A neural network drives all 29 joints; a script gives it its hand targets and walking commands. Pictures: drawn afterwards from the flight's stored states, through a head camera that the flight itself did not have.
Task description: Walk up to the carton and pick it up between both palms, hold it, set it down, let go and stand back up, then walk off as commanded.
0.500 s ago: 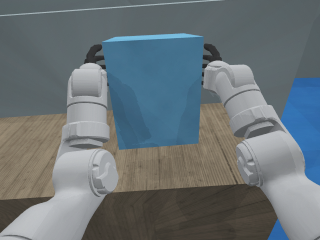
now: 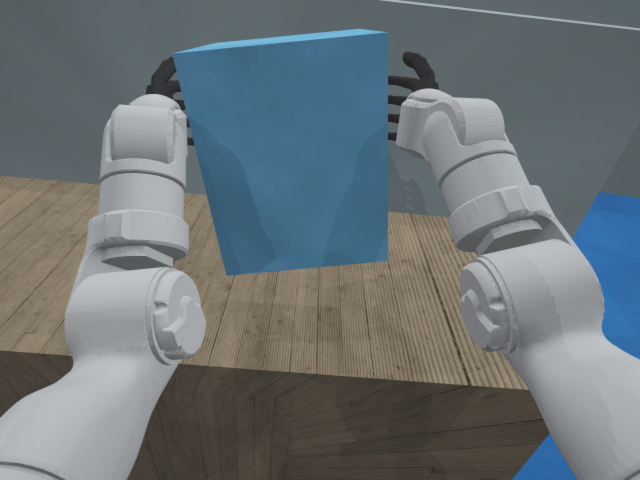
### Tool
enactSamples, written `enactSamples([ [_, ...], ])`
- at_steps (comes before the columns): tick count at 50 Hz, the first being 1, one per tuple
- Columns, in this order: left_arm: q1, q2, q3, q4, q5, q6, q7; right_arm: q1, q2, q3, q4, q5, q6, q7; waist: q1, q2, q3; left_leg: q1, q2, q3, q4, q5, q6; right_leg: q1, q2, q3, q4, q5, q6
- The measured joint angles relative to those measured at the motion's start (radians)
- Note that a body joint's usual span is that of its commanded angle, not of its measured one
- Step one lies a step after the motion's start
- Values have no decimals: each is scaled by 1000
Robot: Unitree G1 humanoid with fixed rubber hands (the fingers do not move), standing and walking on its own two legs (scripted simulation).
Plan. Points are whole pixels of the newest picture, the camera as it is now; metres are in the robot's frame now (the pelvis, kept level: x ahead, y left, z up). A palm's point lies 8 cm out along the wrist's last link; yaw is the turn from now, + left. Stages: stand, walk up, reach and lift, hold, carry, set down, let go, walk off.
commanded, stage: hold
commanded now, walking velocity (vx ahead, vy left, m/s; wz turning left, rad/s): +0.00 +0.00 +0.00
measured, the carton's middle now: (296, 145) +0.44 +0.00 +0.28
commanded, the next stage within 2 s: set down in 0.40 s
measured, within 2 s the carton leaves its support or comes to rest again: neither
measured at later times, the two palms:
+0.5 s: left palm (234, 77) +0.36 +0.08 +0.38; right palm (492, 138) +0.33 -0.20 +0.34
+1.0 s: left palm (164, 144) +0.40 +0.16 +0.29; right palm (400, 153) +0.38 -0.12 +0.30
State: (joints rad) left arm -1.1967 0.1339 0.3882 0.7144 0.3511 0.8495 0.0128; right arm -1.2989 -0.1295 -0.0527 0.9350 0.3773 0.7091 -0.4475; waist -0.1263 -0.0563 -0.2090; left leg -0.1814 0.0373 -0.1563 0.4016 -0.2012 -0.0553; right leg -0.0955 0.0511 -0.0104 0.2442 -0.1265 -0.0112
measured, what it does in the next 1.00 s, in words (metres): stands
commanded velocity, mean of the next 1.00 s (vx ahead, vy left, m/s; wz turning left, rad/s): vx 0.00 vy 0.00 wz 0.00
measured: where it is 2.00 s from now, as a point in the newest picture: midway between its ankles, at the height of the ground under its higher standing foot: outside the picture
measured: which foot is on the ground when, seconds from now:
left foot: down 0.00-1.00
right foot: down 0.00-1.00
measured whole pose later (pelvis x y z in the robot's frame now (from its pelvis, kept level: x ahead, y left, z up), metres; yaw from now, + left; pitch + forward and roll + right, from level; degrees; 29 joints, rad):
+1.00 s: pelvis +0.00 +0.01 +0.00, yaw +3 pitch -5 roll -2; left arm -1.07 0.07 0.37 0.56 0.39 0.73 0.06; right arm -1.14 0.00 -0.19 0.95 0.25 0.31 -0.40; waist -0.19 -0.13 -0.10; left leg -0.10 0.03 -0.12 0.38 -0.19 -0.04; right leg -0.02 0.01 -0.05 0.27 -0.16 0.00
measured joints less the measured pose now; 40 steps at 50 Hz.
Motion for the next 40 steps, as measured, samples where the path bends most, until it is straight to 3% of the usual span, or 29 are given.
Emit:
enactSamples([
  [7,199,-98,-72,-220,2,93,38,121,-6,43,-17,31,-7,2,-35,4,-24,53,-11,9,33,-44,13,62,-10,6,11,-32,14],
  [12,206,-136,-82,-249,27,120,82,157,-20,48,-31,47,-8,34,-54,41,-18,88,-12,38,37,-55,18,71,-14,32,48,-52,19],
  [17,98,-156,5,-169,72,97,89,105,-58,97,-11,45,1,56,-22,110,6,113,-8,84,11,-41,27,56,-13,77,74,-50,21],
  [22,-36,-116,110,-12,84,50,57,29,-77,141,19,27,31,51,36,169,16,103,-7,99,-25,-7,24,23,-12,91,78,-32,18],
  [24,-80,-95,160,17,72,31,47,-3,-66,108,32,-2,23,48,44,176,31,95,-10,87,-35,9,25,16,-15,79,76,-24,16],
  [29,-196,-35,237,93,89,-101,3,-94,-15,-63,65,-162,-89,61,48,133,79,57,-17,62,-66,31,58,-20,-29,34,74,-7,9],
  [34,-219,20,224,136,124,-178,-79,-83,59,-223,87,-292,-202,90,-2,18,90,43,-8,44,-103,31,89,-24,-32,-20,52,2,-12],
  [36,-173,23,176,111,113,-183,-93,-46,77,-240,92,-292,-234,97,-27,-13,89,48,7,23,-108,90,73,-3,-18,-46,41,-1,-23],
  [38,-102,13,126,73,94,-176,-96,4,88,-234,99,-262,-260,98,-42,-42,89,65,20,10,-97,94,11,31,-8,-62,28,-6,-30],
  [40,-34,-5,103,52,83,-162,-91,48,95,-237,123,-231,-273,95,-52,-67,81,81,24,5,-87,70,-27,59,-5,-70,17,-12,-31],
])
